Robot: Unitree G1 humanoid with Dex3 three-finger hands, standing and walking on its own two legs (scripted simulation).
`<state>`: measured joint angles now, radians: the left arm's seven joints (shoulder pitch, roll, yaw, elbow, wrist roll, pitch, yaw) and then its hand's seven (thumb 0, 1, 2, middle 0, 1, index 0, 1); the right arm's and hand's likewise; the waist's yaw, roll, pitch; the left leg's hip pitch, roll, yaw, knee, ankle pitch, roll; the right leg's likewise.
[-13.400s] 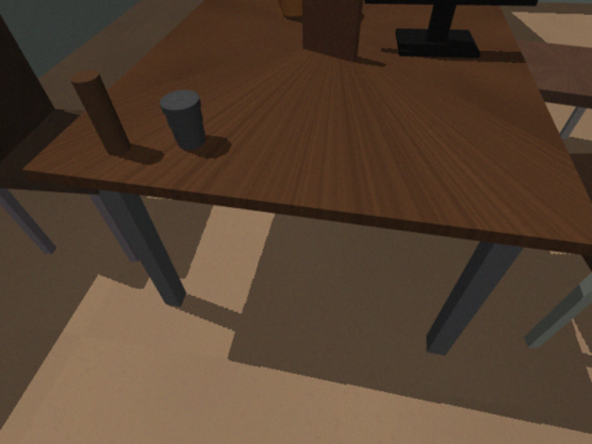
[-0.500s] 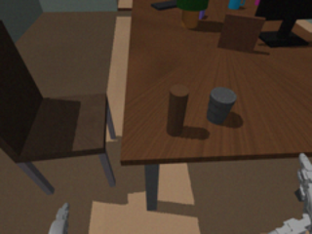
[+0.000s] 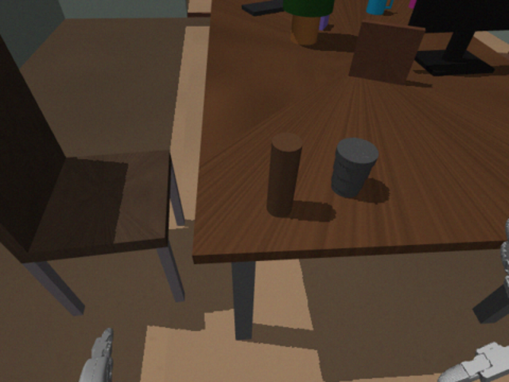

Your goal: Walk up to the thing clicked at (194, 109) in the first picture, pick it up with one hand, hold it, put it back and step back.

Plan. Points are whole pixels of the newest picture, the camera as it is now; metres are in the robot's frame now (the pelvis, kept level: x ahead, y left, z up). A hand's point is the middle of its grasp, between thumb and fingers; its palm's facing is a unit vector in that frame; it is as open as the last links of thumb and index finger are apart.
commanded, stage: rise first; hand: right
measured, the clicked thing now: (351, 169) +0.53 -0.20 +0.02
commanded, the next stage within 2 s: go down in 0.32 s
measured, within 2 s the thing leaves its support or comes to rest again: neither
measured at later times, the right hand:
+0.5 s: hand (480, 304) +0.19 -0.24 +0.13, palm faces +0.31 +0.85 -0.42, open 17.4 cm
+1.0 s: hand (495, 226) +0.29 -0.31 +0.14, palm faces +0.22 +0.97 -0.12, open 17.5 cm
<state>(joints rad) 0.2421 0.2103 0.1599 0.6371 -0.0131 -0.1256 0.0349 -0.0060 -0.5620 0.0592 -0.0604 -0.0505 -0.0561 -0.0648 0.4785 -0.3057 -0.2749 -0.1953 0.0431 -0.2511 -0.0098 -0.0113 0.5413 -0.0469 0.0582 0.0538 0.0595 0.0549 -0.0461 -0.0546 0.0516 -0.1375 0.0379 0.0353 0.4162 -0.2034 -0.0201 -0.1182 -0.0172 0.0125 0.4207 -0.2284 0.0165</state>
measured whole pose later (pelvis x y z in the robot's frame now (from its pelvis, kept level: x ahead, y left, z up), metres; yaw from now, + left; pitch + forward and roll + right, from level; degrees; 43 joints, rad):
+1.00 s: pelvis +0.00 +0.00 +0.00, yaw +0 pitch -1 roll +0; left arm 0.19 0.22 0.05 0.73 -0.03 -0.16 0.14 0.00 -0.53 0.04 -0.05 -0.04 -0.06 -0.05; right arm -0.09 -0.48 -0.53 0.36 0.29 -0.11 0.39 -0.01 0.55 -0.04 0.05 0.05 0.06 0.05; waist 0.00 -0.03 -0.01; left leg -0.21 0.03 0.04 0.45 -0.22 -0.01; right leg -0.20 -0.02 0.02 0.46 -0.24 0.02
